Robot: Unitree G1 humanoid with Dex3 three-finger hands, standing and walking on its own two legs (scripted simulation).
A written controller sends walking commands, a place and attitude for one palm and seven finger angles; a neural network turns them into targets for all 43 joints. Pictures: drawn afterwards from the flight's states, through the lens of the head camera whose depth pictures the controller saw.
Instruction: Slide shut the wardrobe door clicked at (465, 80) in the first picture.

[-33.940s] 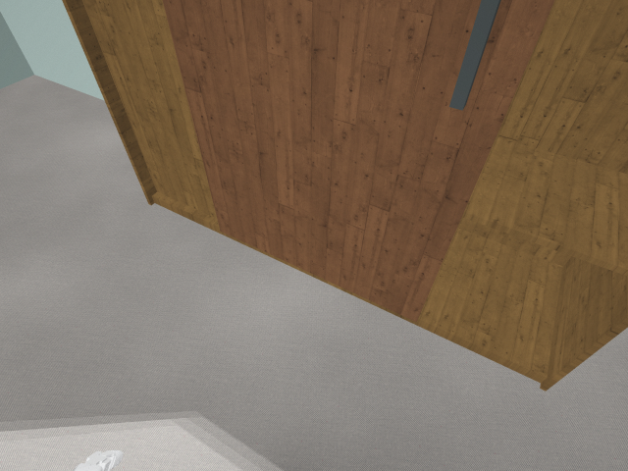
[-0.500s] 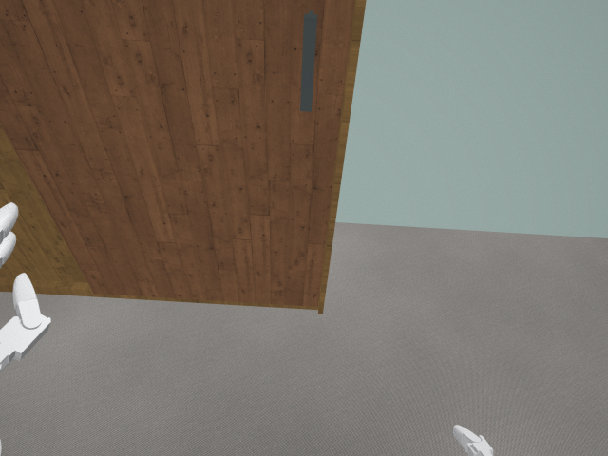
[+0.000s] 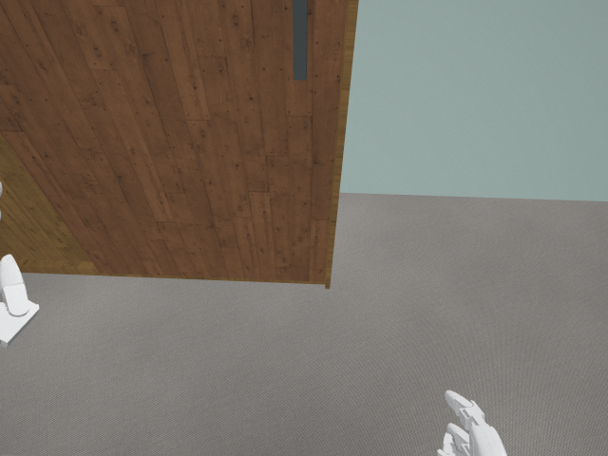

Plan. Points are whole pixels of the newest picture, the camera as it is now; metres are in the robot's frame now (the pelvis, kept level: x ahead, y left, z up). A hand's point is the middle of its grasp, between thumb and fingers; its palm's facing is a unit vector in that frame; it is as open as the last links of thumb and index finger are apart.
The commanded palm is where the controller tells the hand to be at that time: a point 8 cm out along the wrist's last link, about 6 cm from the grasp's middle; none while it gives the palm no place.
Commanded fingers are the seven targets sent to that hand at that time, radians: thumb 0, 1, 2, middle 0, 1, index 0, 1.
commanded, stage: stop stepping back and stand still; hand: left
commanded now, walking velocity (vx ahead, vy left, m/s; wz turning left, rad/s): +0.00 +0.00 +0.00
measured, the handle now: (300, 23) +0.81 +0.06 +0.22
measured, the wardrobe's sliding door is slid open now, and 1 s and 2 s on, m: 0.00 0.00 0.00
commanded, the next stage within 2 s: let the arm hang, fingers relaxed in 0.26 s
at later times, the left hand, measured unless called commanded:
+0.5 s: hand (102, 383) +0.21 +0.28 -0.01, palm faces +0.11 -0.87 -0.47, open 7.4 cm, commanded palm none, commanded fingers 0.00 0.90 0.90 -0.20 -0.30 -0.20 -0.30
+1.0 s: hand out of the picture -0.01 +0.27 -0.15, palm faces -0.01 -0.95 -0.31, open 7.4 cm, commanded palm none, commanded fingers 0.00 0.90 0.90 -0.20 -0.30 -0.20 -0.30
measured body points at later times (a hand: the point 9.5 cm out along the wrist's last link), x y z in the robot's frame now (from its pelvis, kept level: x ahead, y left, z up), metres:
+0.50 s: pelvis -0.01 +0.02 +0.00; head -0.01 -0.01 +0.45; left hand +0.20 +0.32 +0.02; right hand +0.16 -0.24 -0.11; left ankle +0.01 +0.13 -0.73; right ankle +0.01 -0.08 -0.73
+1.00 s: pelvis -0.02 +0.03 +0.02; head +0.00 +0.03 +0.47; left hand -0.01 +0.32 -0.13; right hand -0.03 -0.24 -0.14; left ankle +0.00 +0.13 -0.73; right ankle +0.01 -0.08 -0.73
